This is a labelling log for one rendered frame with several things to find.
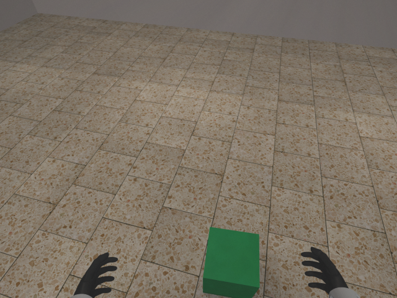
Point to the robot right hand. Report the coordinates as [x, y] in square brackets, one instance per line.
[330, 275]

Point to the carton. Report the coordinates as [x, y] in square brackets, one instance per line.
[231, 263]

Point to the robot left hand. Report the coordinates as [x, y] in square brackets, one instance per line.
[90, 280]

